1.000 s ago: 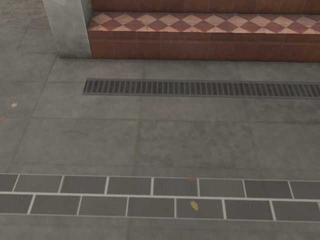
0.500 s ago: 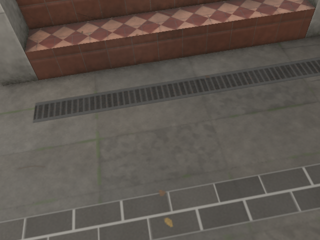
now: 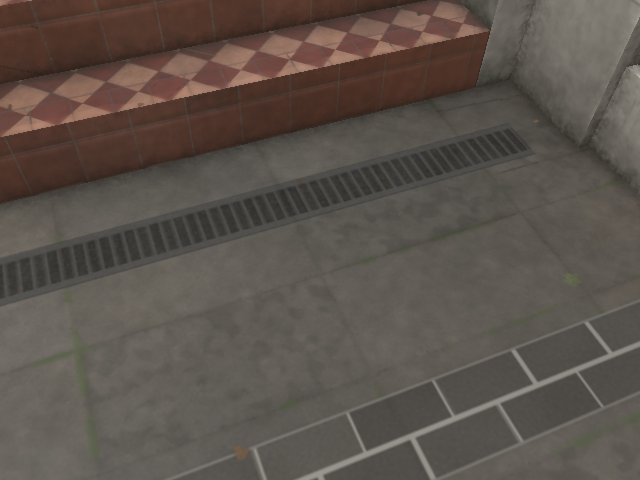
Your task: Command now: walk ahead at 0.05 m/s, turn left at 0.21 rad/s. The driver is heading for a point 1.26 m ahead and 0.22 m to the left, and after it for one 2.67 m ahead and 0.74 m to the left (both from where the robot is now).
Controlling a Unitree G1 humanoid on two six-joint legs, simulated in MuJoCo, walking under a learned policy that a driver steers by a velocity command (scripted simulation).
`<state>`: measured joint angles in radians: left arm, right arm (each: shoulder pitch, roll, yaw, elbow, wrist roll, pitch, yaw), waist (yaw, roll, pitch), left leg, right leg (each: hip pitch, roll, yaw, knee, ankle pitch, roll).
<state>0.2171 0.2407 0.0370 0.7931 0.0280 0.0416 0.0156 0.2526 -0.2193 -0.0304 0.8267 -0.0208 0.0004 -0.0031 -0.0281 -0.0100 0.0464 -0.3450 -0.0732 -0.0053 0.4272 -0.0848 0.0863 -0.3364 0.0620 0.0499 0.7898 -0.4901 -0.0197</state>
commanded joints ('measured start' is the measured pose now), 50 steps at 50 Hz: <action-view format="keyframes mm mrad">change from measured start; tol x32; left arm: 1 124 75 13 -14 -11 -5 12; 50 166 241 57 -9 -13 -40 -11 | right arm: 1 -39 -172 -54 -67 3 10 5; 50 -115 -117 -29 -136 10 27 -49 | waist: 1 55 148 -63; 22 66 -165 -68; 26 -14 334 -145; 50 101 -234 -46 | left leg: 1 -14 217 -360 -242 -287 119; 11 -218 15 -31 696 -314 -91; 22 -44 35 108 240 -330 -70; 26 393 467 -543 -83 493 174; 33 230 240 -149 -104 488 129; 47 187 304 -119 26 246 102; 50 -162 -13 65 463 -512 -56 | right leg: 1 106 32 -47 -113 57 -20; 7 178 -446 428 -665 -11 -239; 12 210 -276 45 -490 725 -191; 20 288 -322 -47 -373 849 -182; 24 187 -297 -119 -171 685 -90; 26 -283 -42 -194 235 -170 39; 45 8 -49 -85 -129 59 -13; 50 261 -432 469 -463 890 -294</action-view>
